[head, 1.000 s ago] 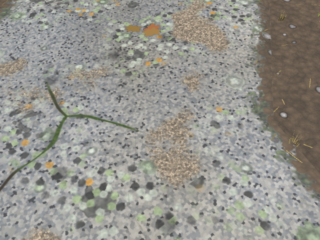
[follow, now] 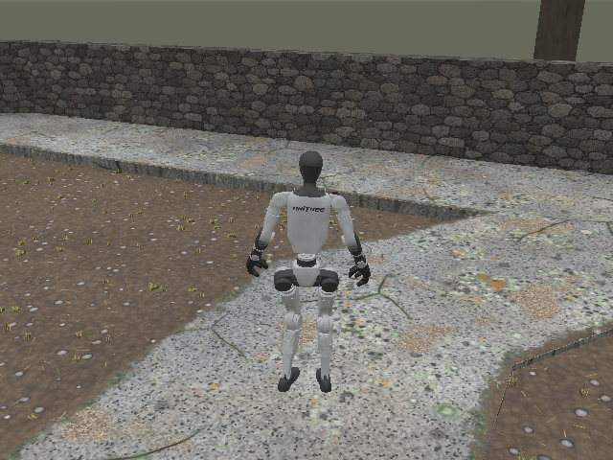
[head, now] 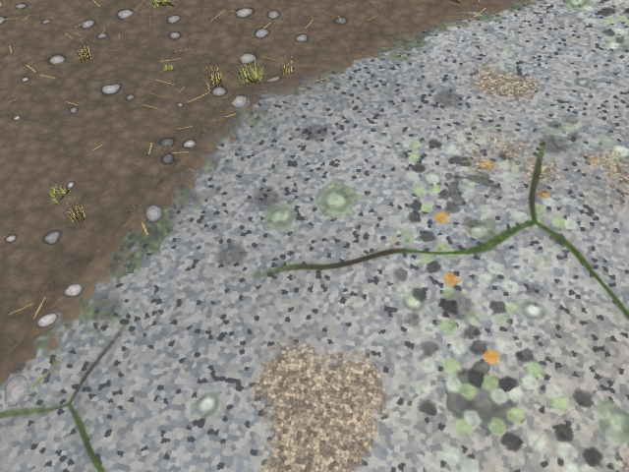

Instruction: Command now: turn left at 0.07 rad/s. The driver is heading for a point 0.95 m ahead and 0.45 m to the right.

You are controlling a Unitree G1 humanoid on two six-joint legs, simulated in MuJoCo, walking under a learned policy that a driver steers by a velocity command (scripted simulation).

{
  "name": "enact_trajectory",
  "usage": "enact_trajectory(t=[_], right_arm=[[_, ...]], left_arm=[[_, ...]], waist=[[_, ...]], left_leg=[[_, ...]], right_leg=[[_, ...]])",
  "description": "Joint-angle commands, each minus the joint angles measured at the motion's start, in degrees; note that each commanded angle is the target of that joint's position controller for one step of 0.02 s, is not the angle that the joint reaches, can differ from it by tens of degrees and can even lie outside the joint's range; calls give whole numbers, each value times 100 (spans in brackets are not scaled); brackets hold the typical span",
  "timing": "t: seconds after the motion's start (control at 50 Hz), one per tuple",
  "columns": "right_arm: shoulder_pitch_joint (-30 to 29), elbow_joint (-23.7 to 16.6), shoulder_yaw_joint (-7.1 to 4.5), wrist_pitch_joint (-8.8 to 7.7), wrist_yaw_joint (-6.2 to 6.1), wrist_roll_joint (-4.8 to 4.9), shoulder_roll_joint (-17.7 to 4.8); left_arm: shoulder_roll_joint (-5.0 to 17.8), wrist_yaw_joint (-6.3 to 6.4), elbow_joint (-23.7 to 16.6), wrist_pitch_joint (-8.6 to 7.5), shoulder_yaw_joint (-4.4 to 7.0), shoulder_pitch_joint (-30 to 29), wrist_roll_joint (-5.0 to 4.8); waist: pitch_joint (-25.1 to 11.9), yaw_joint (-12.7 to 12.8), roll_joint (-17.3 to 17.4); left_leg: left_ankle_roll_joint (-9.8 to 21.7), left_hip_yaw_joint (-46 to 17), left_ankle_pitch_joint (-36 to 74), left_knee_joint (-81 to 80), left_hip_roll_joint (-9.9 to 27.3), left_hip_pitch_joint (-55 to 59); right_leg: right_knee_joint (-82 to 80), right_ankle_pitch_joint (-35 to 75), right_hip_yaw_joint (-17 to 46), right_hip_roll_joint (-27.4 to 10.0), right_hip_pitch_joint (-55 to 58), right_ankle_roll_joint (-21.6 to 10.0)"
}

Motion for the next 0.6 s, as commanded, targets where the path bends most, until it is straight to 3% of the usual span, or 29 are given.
enact_trajectory(t=[0.02,0.04,0.06,0.08,0.12,0.14,0.16,0.18,0.2,0.22,0.24,0.26,0.28,0.3,0.32,0.34,0.4,0.5,0.56,0.6], right_arm=[[389,-23,-3,-10,7,-8,-279],[401,-12,30,13,45,-41,-273],[249,-20,32,13,30,-42,-359],[72,-44,34,4,-13,-18,-417],[-189,-107,72,-20,-83,40,-409],[-210,-140,97,-66,-76,15,-421],[-320,-189,114,-126,-48,-10,-424],[-381,-221,132,-185,-26,-21,-411],[-348,-209,155,-244,-30,-2,-361],[-111,-129,181,-304,-70,41,-269],[509,82,179,-355,-144,51,-229],[1326,332,67,-410,-243,-6,-639],[1090,250,-55,-453,-323,8,-1153],[407,31,-61,-483,-322,-107,-1210],[113,0,37,-550,-291,-155,-800],[-3,1,119,-634,-238,-114,-519],[495,189,137,-804,-158,-63,-498],[1264,545,183,-927,-2,-112,-304],[1481,746,224,-980,-25,-116,-232],[1608,890,229,-992,-60,-135,-289]], left_arm=[[288,-114,-254,-94,-6,-348,38],[419,-110,-166,-75,22,-381,42],[661,-132,-96,-37,118,-209,31],[945,-168,-21,8,246,107,13],[1181,-225,80,46,405,554,-46],[1212,-237,162,60,462,787,-67],[1200,-253,205,92,502,836,-46],[1172,-279,194,126,531,722,-13],[1106,-309,147,151,547,507,8],[1010,-329,54,172,553,156,3],[944,-315,-77,188,569,-294,-6],[756,-269,-214,132,565,-581,-18],[121,-254,-266,43,403,-134,-187],[437,-245,-390,-34,405,-409,-54],[608,-334,-425,-73,449,-524,-35],[626,-432,-325,-92,471,-328,-18],[543,-636,-204,-23,450,-84,103],[423,-782,-556,-1,333,-956,97],[263,-869,-820,-30,195,-1581,120],[136,-905,-957,-48,80,-1834,106]], waist=[[-489,-184,-901],[-405,-258,-1273],[-309,-162,-1401],[-288,-19,-1362],[-388,146,-1199],[-684,184,-1110],[-696,202,-1184],[-542,150,-1357],[-364,35,-1418],[-223,-212,-1306],[-112,-647,-1093],[-151,-998,-655],[-565,-749,1147],[-132,-566,565],[38,-317,189],[83,-192,166],[91,-259,395],[607,-507,267],[891,-578,225],[865,-561,211]], left_leg=[[-196,263,124,460,454,223],[-256,771,186,90,624,218],[-291,1148,63,-135,641,98],[-311,1319,-108,-192,588,-125],[-296,1242,-181,-262,594,-510],[-259,1240,-295,-333,604,-482],[-195,1226,-429,-454,634,-405],[-121,1246,-500,-658,633,-228],[-42,1271,-417,-1007,619,156],[67,1317,-52,-1708,614,895],[196,1507,709,-2861,633,2057],[332,1354,901,-3401,1083,3777],[579,-771,-921,-3680,3010,4109],[906,-1733,-1615,-3828,3640,2953],[935,-1376,-1516,-3730,3491,2520],[804,-841,-1069,-3747,3173,2469],[606,413,-49,-3832,2670,2489],[466,1556,1112,-4026,2490,2297],[320,2156,2320,-4124,2434,2260],[164,2627,3964,-3959,2427,2400]], right_leg=[[-1192,361,1589,-1312,208,-705],[-1143,501,1435,-1027,305,-584],[-1008,937,1519,-893,458,-581],[-866,1347,1726,-918,726,-649],[-720,1774,2194,-1090,1260,-787],[-900,401,2411,-1057,1425,-873],[-1181,-1402,2633,-990,1297,-940],[-1428,-2531,2813,-932,947,-949],[-1533,-2806,2859,-838,464,-894],[-1467,-2584,2660,-608,-188,-719],[-1240,-2342,2234,-213,-1044,-335],[-562,-2228,1492,338,-2458,280],[1744,-2256,452,626,-3196,202],[2482,-1400,330,75,-3580,148],[2912,-886,349,-304,-3463,96],[3160,-579,288,-354,-3467,112],[4075,-183,-150,-514,-3668,120],[4103,319,-496,-661,-4105,27],[3225,454,-1037,-678,-3941,-78],[2543,309,-1511,-587,-3450,-312]])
